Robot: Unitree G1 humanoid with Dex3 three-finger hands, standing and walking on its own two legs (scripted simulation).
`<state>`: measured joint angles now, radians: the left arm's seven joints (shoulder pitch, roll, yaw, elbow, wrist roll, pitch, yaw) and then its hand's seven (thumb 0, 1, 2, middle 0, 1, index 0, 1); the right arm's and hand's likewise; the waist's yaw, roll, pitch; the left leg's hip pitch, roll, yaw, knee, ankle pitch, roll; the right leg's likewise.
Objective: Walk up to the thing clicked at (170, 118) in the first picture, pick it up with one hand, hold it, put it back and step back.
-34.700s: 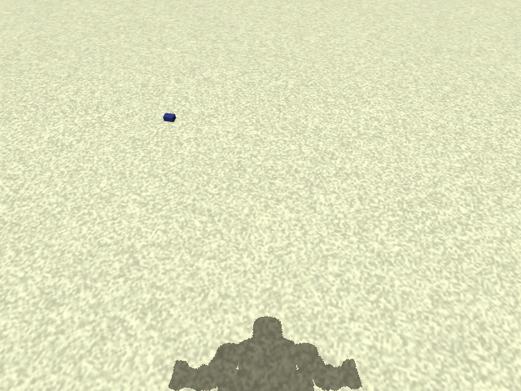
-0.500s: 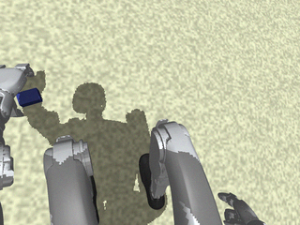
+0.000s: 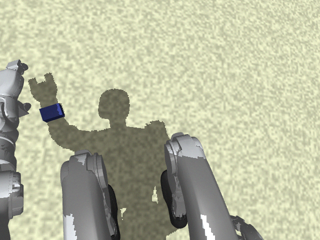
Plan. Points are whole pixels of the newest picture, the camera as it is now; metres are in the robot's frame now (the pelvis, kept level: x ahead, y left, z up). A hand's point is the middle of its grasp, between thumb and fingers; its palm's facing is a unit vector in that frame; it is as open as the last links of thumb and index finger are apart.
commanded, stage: home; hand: left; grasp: from above
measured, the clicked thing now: (52, 112) +0.47 +0.29 -0.35
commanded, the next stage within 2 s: none
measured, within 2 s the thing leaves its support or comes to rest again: neither
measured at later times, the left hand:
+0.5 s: hand out of the picture +0.26 +0.24 +0.08, palm faces -0.07 -0.88 -0.47, open 7.4 cm
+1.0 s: hand out of the picture +0.22 +0.21 +0.29, palm faces +0.18 -0.96 -0.21, open 7.4 cm
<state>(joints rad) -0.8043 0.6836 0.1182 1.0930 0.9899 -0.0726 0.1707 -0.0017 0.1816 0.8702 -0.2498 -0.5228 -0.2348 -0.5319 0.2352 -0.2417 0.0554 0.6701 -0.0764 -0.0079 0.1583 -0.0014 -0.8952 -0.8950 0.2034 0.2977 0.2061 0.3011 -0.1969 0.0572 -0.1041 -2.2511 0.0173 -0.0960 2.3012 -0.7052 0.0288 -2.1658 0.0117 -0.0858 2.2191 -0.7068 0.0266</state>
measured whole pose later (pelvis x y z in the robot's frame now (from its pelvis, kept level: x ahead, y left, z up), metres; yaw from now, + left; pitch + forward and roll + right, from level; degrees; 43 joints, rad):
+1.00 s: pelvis +0.07 +0.01 +0.34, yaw +8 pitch +13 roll -4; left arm 0.48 0.23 0.04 -0.11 -0.07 0.44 0.06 0.01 0.90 0.90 -0.20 -0.30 -0.20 -0.29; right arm 0.33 -0.21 0.05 0.52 0.04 -0.17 -0.18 0.01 -0.90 -0.90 0.20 0.30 0.21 0.30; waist -0.07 0.05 -0.19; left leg -0.79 0.02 -0.05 1.07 -0.50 0.01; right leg -0.72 0.01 -0.06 0.98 -0.48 0.01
